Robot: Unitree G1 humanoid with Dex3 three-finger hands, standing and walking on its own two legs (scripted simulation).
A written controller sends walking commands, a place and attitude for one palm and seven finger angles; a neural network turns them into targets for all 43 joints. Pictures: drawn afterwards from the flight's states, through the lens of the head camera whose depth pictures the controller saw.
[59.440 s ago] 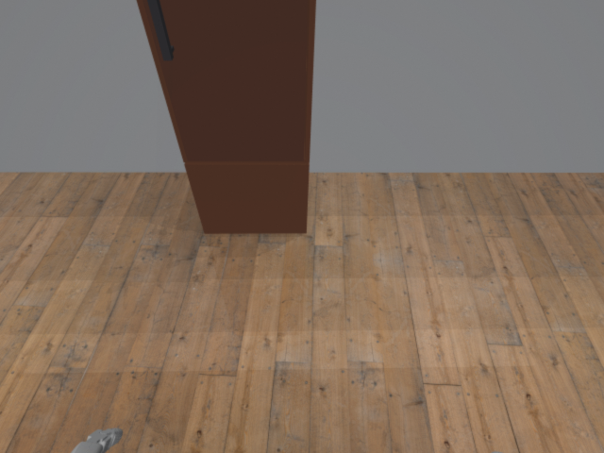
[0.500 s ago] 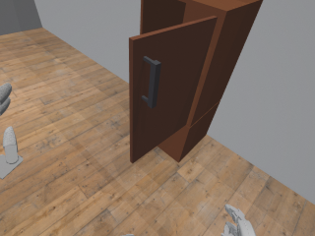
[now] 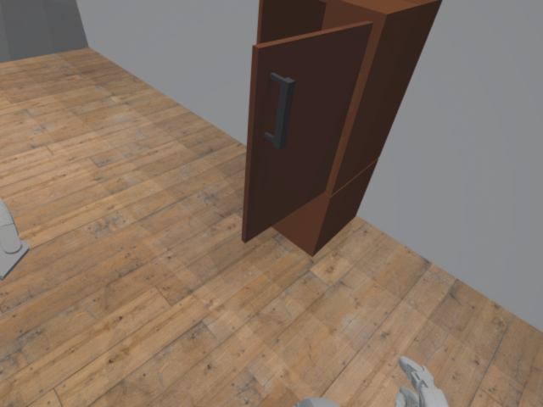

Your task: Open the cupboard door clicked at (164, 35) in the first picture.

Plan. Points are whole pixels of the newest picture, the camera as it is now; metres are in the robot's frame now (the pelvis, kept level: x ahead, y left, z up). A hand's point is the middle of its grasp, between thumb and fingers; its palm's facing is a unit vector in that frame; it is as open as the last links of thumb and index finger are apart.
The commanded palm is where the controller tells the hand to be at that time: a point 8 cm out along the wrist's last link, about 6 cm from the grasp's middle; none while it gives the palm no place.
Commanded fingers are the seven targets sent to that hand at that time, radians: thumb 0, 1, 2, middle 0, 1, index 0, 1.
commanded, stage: stop stepping back and stand still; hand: left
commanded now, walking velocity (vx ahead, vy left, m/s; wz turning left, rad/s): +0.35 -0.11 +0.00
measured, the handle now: (277, 112) +0.69 +0.01 +0.12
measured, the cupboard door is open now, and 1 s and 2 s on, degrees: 86 86 86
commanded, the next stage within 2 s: let the arm hang, fingers relaxed in 1.62 s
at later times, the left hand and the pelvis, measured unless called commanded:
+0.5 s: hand (87, 259) +0.23 +0.22 +0.17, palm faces +0.40 -0.80 -0.44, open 7.4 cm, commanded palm +0.17 +0.28 +0.19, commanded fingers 0.00 0.90 0.90 -0.20 -0.30 -0.20 -0.30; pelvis +0.03 -0.02 +0.00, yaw +0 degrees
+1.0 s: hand (84, 237) +0.27 +0.24 +0.16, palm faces +0.41 -0.78 -0.48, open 7.4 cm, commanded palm +0.20 +0.28 +0.19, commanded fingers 0.00 0.90 0.90 -0.20 -0.30 -0.20 -0.30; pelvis +0.06 -0.02 +0.01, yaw -1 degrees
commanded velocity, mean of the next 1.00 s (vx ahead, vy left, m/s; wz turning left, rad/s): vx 0.03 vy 0.00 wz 0.00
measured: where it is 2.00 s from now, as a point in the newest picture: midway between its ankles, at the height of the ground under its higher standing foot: outside the picture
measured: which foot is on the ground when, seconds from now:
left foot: down 0.00-0.24, up 0.26-0.50, down 0.52-1.00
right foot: up 0.00-0.22, down 0.24-1.00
